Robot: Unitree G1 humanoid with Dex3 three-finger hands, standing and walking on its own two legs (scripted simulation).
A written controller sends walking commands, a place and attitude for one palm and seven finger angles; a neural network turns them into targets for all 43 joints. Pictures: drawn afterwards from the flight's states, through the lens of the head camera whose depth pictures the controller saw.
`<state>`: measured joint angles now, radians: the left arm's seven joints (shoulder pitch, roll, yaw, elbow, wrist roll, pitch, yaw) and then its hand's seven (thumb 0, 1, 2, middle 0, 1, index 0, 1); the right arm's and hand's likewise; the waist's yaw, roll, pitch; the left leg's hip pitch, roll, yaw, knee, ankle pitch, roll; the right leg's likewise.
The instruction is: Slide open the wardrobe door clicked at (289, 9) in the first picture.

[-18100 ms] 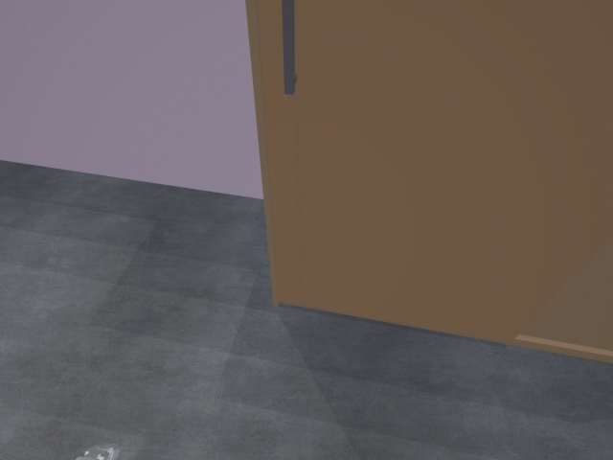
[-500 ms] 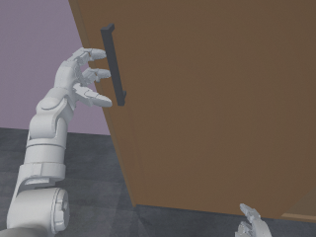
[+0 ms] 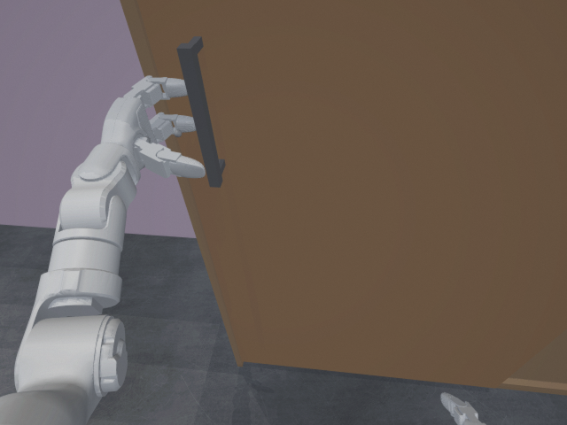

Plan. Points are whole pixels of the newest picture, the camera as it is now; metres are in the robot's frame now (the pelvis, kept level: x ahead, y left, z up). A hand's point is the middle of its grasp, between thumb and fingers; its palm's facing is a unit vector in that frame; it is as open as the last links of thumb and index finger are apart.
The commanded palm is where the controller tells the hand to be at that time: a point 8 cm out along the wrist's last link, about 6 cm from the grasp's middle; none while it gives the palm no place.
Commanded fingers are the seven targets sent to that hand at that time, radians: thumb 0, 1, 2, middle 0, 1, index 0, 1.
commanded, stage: slide the fingers in behind the handle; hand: left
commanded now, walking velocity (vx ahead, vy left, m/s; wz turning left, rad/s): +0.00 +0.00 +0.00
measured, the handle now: (207, 119) +0.46 +0.13 +0.23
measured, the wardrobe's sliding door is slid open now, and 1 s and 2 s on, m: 0.00 0.00 0.00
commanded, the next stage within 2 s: move the hooked fingers beside the handle in 0.64 s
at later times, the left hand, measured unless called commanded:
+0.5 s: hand (184, 139) +0.40 +0.15 +0.24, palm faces -0.05 -1.00 -0.01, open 14.0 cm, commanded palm +0.37 +0.19 +0.24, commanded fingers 0.00 -0.50 0.30 -0.30 -1.20 -0.30 -1.20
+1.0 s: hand (186, 138) +0.40 +0.14 +0.24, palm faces -0.05 -1.00 -0.01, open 14.1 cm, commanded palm +0.37 +0.19 +0.24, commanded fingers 0.00 -0.50 0.30 -0.30 -1.20 -0.30 -1.20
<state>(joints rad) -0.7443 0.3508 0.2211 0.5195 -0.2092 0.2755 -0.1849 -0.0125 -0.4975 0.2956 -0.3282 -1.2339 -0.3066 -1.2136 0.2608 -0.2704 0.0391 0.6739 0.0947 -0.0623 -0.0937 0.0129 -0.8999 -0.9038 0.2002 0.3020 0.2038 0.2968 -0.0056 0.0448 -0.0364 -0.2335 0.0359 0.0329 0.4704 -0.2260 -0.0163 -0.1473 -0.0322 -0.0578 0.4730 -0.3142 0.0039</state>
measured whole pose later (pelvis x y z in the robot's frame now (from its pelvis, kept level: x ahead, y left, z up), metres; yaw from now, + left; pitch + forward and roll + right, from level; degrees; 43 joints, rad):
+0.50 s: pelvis +0.00 +0.00 +0.00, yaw +0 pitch -1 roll +0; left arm -0.67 0.31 0.21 0.39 -0.22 0.34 -0.16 -0.01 -0.50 0.30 -0.30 -1.20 -0.30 -1.20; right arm 0.20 -0.25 0.05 0.63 0.09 -0.04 -0.09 0.01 -0.90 -0.90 0.20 0.30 0.20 0.30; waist 0.00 0.04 -0.04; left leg -0.21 0.04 0.04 0.46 -0.22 -0.02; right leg -0.13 -0.03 -0.05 0.46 -0.31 0.00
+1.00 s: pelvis +0.00 +0.00 +0.00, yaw +0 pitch -2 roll +0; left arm -0.67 0.30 0.20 0.36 -0.21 0.36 -0.14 -0.01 -0.50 0.30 -0.30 -1.20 -0.27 -1.20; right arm 0.20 -0.24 0.06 0.64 0.09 -0.02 -0.08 0.01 -0.90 -0.90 0.20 0.30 0.20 0.30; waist 0.00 0.04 -0.04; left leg -0.21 0.04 0.04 0.45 -0.22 -0.02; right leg -0.12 -0.03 -0.05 0.45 -0.30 0.00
